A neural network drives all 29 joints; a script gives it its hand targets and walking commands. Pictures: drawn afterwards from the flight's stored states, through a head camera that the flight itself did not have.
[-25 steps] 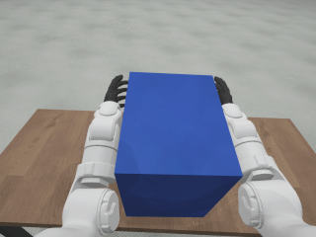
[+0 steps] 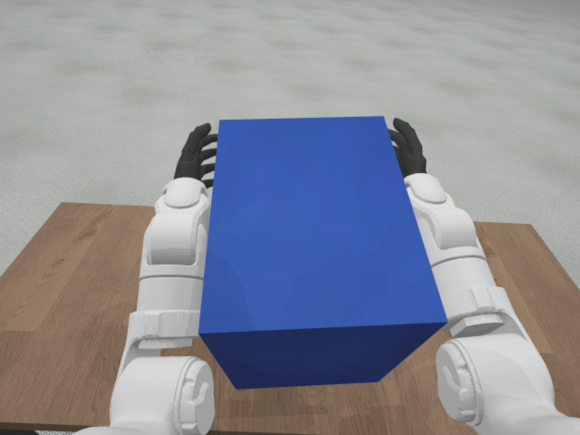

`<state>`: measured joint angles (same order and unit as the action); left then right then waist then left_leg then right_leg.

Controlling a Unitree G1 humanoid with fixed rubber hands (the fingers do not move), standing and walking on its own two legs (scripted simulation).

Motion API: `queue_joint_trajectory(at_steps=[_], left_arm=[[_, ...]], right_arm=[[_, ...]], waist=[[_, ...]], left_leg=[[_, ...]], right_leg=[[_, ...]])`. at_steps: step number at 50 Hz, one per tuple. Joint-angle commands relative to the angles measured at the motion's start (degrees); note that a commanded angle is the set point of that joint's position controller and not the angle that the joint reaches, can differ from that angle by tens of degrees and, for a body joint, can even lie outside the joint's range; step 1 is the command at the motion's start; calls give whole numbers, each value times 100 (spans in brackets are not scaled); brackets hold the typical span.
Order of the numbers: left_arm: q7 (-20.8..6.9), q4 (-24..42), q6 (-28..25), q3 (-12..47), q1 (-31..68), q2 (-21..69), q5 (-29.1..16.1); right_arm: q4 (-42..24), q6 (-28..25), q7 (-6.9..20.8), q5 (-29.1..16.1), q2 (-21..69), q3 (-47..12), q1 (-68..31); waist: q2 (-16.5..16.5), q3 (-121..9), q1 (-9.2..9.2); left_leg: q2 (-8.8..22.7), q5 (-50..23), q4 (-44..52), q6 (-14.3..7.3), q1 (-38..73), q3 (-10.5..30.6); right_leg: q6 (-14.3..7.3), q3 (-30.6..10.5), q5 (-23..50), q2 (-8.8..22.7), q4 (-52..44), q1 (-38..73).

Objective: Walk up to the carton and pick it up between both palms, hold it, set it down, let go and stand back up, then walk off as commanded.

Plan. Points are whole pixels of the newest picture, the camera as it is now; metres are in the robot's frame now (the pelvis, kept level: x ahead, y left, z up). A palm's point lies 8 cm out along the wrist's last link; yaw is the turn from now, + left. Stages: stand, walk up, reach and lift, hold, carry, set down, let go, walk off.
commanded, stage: reach and lift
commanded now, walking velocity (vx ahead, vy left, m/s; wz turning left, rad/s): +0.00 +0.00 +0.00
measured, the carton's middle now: (305, 261) +0.31 +0.01 +0.13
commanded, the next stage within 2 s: hold in 0.64 s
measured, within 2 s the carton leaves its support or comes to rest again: neither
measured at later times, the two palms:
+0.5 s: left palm (201, 170) +0.37 +0.14 +0.23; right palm (425, 172) +0.38 -0.14 +0.23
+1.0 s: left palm (190, 179) +0.35 +0.15 +0.23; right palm (423, 176) +0.37 -0.13 +0.23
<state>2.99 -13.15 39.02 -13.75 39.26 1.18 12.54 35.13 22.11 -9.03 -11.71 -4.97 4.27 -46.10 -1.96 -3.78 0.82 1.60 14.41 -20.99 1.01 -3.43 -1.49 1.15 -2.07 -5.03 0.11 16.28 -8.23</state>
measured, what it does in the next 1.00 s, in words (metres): stands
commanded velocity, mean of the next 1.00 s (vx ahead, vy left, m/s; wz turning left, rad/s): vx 0.00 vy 0.00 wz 0.00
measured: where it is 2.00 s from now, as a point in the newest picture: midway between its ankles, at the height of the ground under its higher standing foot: outside the picture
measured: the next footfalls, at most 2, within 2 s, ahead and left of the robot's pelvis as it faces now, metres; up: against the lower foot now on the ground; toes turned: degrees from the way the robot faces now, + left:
none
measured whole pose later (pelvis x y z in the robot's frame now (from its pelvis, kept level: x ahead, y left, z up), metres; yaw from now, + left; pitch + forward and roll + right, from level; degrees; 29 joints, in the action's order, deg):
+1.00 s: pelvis -0.02 +0.00 +0.00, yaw +0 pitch -6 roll -1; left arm -0.4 -11.7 47.1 -15.9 42.2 0.8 14.0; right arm 32.7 30.7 -10.6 -13.8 -5.5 4.5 -48.6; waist -1.3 -3.0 1.6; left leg 1.6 13.5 -21.0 0.9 -1.9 -1.4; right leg 1.2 -2.1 -4.1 0.1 16.3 -6.7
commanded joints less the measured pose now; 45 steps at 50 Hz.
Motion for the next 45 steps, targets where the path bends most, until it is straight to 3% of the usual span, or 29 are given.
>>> queue_joint_trajectory(at_steps=[1,2,5,6,10,13,14,15,18,20,21,25,26,29,34,36,37,39,40,43,45], left_arm=[[-1209,366,10,1977,4013,3126,-253],[-1230,459,21,1938,4004,3135,-290],[-1158,472,-84,2032,4419,3271,-475],[-1095,499,-169,2156,4665,3327,-579],[-1064,-83,-222,1798,4973,3235,-526],[-1064,-444,-248,1645,5077,3208,-482],[-1072,-456,-252,1582,5146,3154,-491],[-1057,-737,-240,1419,5172,3098,-447],[-1068,-1054,-232,1220,5154,3005,-426],[-1019,-650,-258,1387,5268,3106,-485],[-1051,-862,-221,1180,5080,2967,-411],[-1066,-633,-171,1239,4846,2941,-412],[-1049,-384,-158,1415,4866,3009,-451],[-1042,340,-159,1859,4820,3089,-700],[-964,1351,-42,2355,4610,3185,-863],[-1012,1241,161,2379,4154,3138,-789],[-1074,1199,239,2229,4000,2972,-698],[-1233,999,398,1993,3685,2806,-505],[-1287,965,454,2009,3754,2786,-431],[-1344,1426,499,2284,4128,3025,-597],[-1313,1505,438,2346,4564,3096,-674]], right_arm=[[-469,60,564,-128,3026,-1259,-3537],[-683,38,574,-251,3198,-1445,-3633],[-1239,-103,619,-284,3504,-1604,-4351],[-1141,-142,638,-288,3577,-1612,-4444],[-838,-180,728,-5,3715,-1390,-4733],[-554,-220,809,172,3756,-1205,-4848],[-516,-241,835,173,3882,-1204,-4920],[-413,-231,835,215,3823,-1098,-5035],[-245,-211,864,223,3815,-943,-5101],[-225,-213,849,94,3856,-1065,-5017],[-154,-168,826,99,3896,-1036,-4879],[-170,-81,748,-173,3802,-1219,-4597],[-301,-86,730,-283,3770,-1299,-4633],[-987,-40,558,-668,3741,-1759,-4549],[-1503,180,395,-1062,3602,-2095,-4028],[-1298,380,332,-1010,3267,-1950,-3548],[-1225,483,320,-965,3228,-1950,-3378],[-1168,654,264,-868,2986,-1793,-3144],[-1112,686,263,-810,2931,-1724,-3217],[-1436,745,268,-888,3009,-1736,-3429],[-1576,720,327,-938,3148,-1753,-3763]], waist=[[509,-975,863],[406,-1132,734],[247,-1673,645],[352,-1796,632],[154,-1427,504],[166,-1253,551],[120,-1407,426],[44,-1267,441],[11,-1406,409],[132,-1725,423],[10,-1546,403],[16,-1754,438],[221,-1987,447],[190,-2665,543],[511,-3007,695],[643,-2514,878],[517,-2256,837],[422,-1887,896],[388,-1807,876],[582,-1975,981],[609,-2038,907]], left_leg=[[-358,-1276,555,334,-532,257],[-348,-1343,576,259,-512,242],[-436,-1187,534,163,-616,210],[-463,-1085,502,184,-635,221],[-435,95,726,0,-1035,162],[-403,542,892,-85,-1247,148],[-392,563,871,-119,-1298,135],[-393,723,900,-165,-1386,126],[-405,628,845,-185,-1402,118],[-395,215,805,-113,-1214,117],[-449,163,775,-129,-1244,113],[-454,-638,664,-12,-965,117],[-452,-963,607,71,-867,131],[-478,-2109,288,239,-470,167],[-407,-3446,-50,518,70,292],[-360,-3462,-5,593,106,314],[-353,-3373,74,560,84,294],[-388,-2617,205,489,-140,225],[-365,-2268,276,446,-265,215],[-315,-2459,269,500,-196,254],[-346,-2156,320,455,-338,244]], right_leg=[[-181,466,801,-314,-21,2332],[-171,441,912,-315,7,2415],[-149,458,968,-304,61,2465],[-159,454,843,-296,82,2410],[-144,465,-202,-227,-35,2001],[-137,504,-669,-243,-46,1853],[-114,501,-678,-245,-3,1850],[-104,479,-824,-249,-46,1796],[-79,410,-690,-205,-54,1861],[-75,428,-198,-260,28,2015],[-60,386,-46,-224,-15,2093],[-31,364,759,-246,-11,2457],[-48,370,1065,-271,71,2548],[-19,313,2196,-348,204,3089],[-11,345,2915,-438,355,3145],[-35,352,2854,-445,313,3063],[-30,363,2742,-434,265,3074],[-47,320,2385,-375,204,3130],[-51,323,2108,-391,191,3077],[-88,271,1994,-416,176,2990],[-89,315,1710,-400,174,2839]])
